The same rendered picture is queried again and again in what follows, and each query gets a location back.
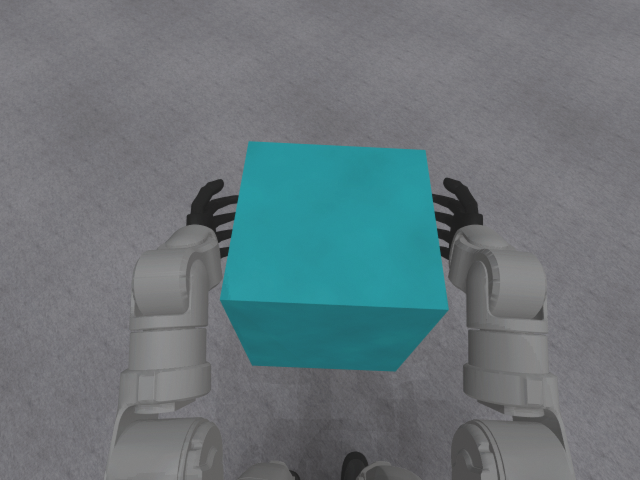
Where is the robot right forearm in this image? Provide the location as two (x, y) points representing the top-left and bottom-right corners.
(448, 225), (576, 480)

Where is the robot left hand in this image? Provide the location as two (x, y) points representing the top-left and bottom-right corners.
(186, 179), (239, 258)

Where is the robot left forearm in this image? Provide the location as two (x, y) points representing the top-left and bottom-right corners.
(104, 225), (223, 480)

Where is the robot right foot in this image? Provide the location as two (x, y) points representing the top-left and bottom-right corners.
(341, 452), (368, 480)

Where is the robot right hand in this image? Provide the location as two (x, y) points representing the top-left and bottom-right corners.
(432, 178), (483, 260)

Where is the right robot upper arm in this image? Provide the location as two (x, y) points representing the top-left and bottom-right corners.
(451, 419), (575, 480)

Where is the carton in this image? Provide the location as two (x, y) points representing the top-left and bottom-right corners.
(220, 141), (449, 372)

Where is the left robot upper arm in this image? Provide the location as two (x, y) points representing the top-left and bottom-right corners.
(106, 417), (224, 480)

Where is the right robot shin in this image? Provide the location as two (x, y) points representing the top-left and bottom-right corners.
(358, 461), (391, 477)

